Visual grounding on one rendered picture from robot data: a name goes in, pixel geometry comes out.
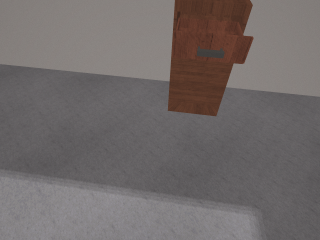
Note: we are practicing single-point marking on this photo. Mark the cabinet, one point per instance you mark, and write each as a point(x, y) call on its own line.
point(198, 86)

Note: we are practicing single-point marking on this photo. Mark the handle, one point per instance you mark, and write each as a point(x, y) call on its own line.
point(210, 53)

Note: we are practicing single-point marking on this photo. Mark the drawer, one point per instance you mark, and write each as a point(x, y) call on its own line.
point(208, 34)

